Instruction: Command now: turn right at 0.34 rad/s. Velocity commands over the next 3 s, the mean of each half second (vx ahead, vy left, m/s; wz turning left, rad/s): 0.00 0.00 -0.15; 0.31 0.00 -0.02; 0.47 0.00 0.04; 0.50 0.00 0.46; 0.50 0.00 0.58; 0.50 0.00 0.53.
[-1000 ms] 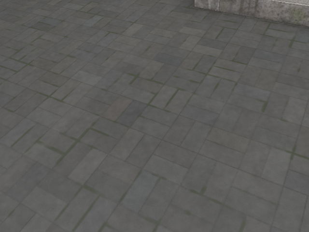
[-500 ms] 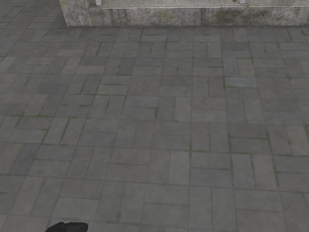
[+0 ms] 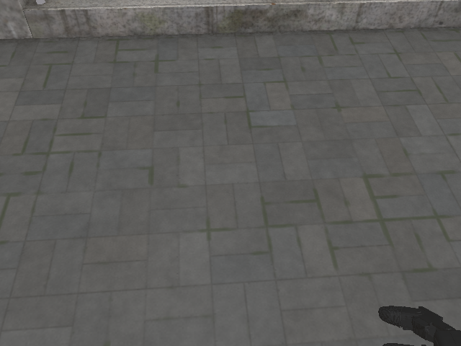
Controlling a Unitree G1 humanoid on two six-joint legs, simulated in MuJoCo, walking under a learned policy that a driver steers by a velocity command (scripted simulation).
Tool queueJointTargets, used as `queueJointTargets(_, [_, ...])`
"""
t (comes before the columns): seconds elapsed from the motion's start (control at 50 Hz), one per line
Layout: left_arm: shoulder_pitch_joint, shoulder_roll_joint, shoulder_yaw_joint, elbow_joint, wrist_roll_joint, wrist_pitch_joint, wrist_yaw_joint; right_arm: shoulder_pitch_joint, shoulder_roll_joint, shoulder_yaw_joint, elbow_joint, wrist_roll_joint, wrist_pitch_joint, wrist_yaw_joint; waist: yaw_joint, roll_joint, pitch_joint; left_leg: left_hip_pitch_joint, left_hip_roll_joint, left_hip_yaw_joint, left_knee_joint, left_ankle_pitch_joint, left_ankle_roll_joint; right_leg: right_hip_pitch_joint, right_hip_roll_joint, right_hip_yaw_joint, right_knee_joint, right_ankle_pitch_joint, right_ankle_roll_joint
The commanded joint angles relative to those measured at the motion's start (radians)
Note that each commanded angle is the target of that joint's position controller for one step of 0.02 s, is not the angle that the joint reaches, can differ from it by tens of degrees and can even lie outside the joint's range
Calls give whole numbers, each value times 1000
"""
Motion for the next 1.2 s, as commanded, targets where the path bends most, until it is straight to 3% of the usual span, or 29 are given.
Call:
queueJointTargets(0.02, [30, 137, 37, -46, 25, -44, -5, 46, -112, -43, -70, -18, -14, -12, -37, 278, -113, 296, 456, -439, -145, 710, 335, -244, -58, -110, 356, -300, 101])
queueJointTargets(0.04, [-10, 166, 50, -35, 10, -41, -6, 54, -112, -45, -70, -10, -10, -20, -52, 200, -82, 276, 419, -390, -147, 617, 316, -284, -74, -135, 472, -260, 125])
queueJointTargets(0.06, [-18, 142, 46, -17, 8, -31, -4, 47, -113, -44, -71, -4, -6, -26, -46, 139, -67, 239, 375, -339, -151, 520, 279, -287, -89, -134, 539, -212, 136])
queueJointTargets(0.1, [-30, 79, 26, -12, 6, -19, -8, 10, -105, -32, -73, 5, -5, -27, -26, 110, -47, 153, 316, -254, -167, 460, 241, -249, -115, -154, 577, -117, 134])
queueJointTargets(0.18, [-50, -25, -19, 4, 15, -28, -14, 22, -63, -13, -49, 0, 3, -8, -37, 209, -73, 139, 205, -116, -153, 429, 205, -93, -151, -248, 191, -52, 121])
queueJointTargets(0.24, [-15, 10, -5, 30, 12, -34, -22, 89, -114, -26, -25, 7, 14, 7, -42, 227, -80, 129, 227, -156, -129, 320, 221, 36, -135, -281, -81, 101, 98])
queueJointTargets(0.28, [-5, 42, 1, 26, 40, -37, -18, 150, -85, -11, 8, 12, 0, 14, -28, 196, -56, 27, 208, -149, -126, 240, 150, 192, -160, -226, -251, 299, 52])
queueJointTargets(0.3, [9, 94, 10, 9, 50, -40, -10, 161, -68, -4, 12, -1, -14, 21, -34, 121, -76, -36, 171, -108, -77, 134, 88, 278, -252, -129, -234, 453, 17])
queueJointTargets(0.32, [-27, 124, 15, 22, 45, -38, -7, 212, -24, 9, 17, -13, -24, 25, -98, -74, -77, -39, 99, -27, -95, -15, 36, 226, -287, -113, -201, 376, -42])
queueJointTargets(0.34, [-35, 46, 1, 22, 37, -41, -16, 165, -44, 5, 23, -16, -22, 16, -54, -79, -60, 39, 86, -1, -72, -30, 4, 120, -252, -125, -230, 173, -59])
queueJointTargets(0.36, [-39, 13, -9, 27, 40, -45, -20, 129, -67, -5, 24, -7, -17, 9, -41, -64, -10, 36, 77, 4, -58, -18, -4, 76, -227, -133, -247, 82, -49])
queueJointTargets(0.46, [-4, -3, -15, 50, 31, -67, -21, 181, -52, -10, 59, -2, -5, -7, -37, -40, 35, 55, 83, -10, -54, 47, -2, 40, -208, -145, -238, 138, -34])
queueJointTargets(0.48, [-2, -4, -16, 52, 30, -69, -21, 191, -52, -11, 69, -3, -4, -9, -37, -32, 31, 60, 85, -13, -56, 57, -5, 46, -208, -147, -237, 164, -34])
queueJointTargets(0.52, [48, 40, 0, 71, 19, -62, -20, 203, -61, -19, 76, -2, -1, -15, -15, -72, 28, 13, 36, 45, 19, -92, -6, 79, -227, -89, -299, -94, -77])
queueJointTargets(0.56, [110, 101, 22, 82, 9, -60, -18, 156, -79, -28, 50, 15, -10, -12, 19, -136, 97, -151, 27, 67, 139, -188, 6, 114, -350, 108, -417, -375, -172])
queueJointTargets(0.62, [162, 107, 29, 106, 10, -86, -12, 92, -81, -32, 14, 31, -39, 11, 39, -125, 140, -324, 95, -12, 362, -290, 47, 190, -465, 261, -476, -296, -256])
queueJointTargets(0.66, [140, 96, 28, 104, 1, -97, -13, 97, -77, -28, 9, 40, -55, 28, 19, -80, 125, -330, 119, -11, 348, -290, 72, 218, -456, 200, -476, -202, -246])
queueJointTargets(0.7, [71, 100, 27, 97, -9, -93, -22, 114, -63, -17, 20, 35, -65, 43, -10, -72, 114, -155, 96, 34, 190, -218, 80, 125, -380, 53, -473, -63, -213])
queueJointTargets(0.76, [50, 94, 21, 112, -20, -89, -37, 325, -110, -42, 111, 25, -63, 47, -110, -37, 38, 269, 6, 116, -17, 61, 55, -66, -283, -106, -319, 6, -158])
queueJointTargets(0.78, [43, 50, 6, 109, -10, -100, -41, 431, -146, -58, 126, 28, -57, 37, -158, 14, -5, 425, 63, 25, -38, 12, 72, -163, -232, -168, -147, 44, -113])
queueJointTargets(0.8, [25, -28, -23, 77, 12, -114, -43, 518, -246, -77, 105, 20, -55, 20, -185, 260, -52, 527, 322, -368, -209, -198, 166, -328, -126, -279, 230, -37, -32])
queueJointTargets(0.82, [27, 28, -5, 45, -5, -129, -37, 510, -276, -81, 86, 15, -61, 26, -159, 355, -33, 496, 434, -719, -351, -413, 292, -494, -90, -211, 456, -150, -6])
queueJointTargets(0.84, [6, 64, 6, 45, -31, -137, -39, 449, -223, -67, 81, 7, -66, 27, -132, 208, 68, 429, 439, -693, -365, -491, 299, -579, -160, -171, 597, -90, -12])
queueJointTargets(0.88, [6, 65, 6, 62, -21, -151, -47, 361, -182, -51, 64, -1, -68, 33, -85, 103, 116, 351, 357, -481, -368, -301, 252, -594, -221, -191, 619, 92, -26])
queueJointTargets(0.96, [10, 39, 5, 88, -2, -141, -55, 376, -117, -24, 97, 2, -63, 30, -53, 111, 108, 293, 253, -213, -390, 125, 204, -534, -255, -242, 548, 237, -1])
queueJointTargets(1.02, [-98, 19, -6, 59, 10, -140, -54, 398, -130, -25, 120, 0, -58, 21, -73, 97, 128, 274, 220, -108, -398, 342, 186, -541, -248, -282, 366, 333, 26])
queueJointTargets(1.08, [-246, -19, -26, 20, -2, -148, -73, 444, -149, -28, 155, 7, -56, 15, -118, 94, 147, 243, 203, -59, -428, 364, 162, -425, -210, -329, 110, 451, 22])
queueJointTargets(1.14, [-314, 3, -23, -2, -15, -151, -88, 460, -188, -39, 181, 24, -56, 15, -122, 114, 162, 322, 244, -59, -428, 396, 166, -373, -187, -322, -45, 480, 0])
queueJointTargets(1.2, [-287, 51, -5, -6, -12, -152, -93, 444, -207, -44, 204, 23, -38, 16, -66, 145, 106, 456, 282, -48, -305, 743, 140, -292, -142, -327, -110, 406, -52])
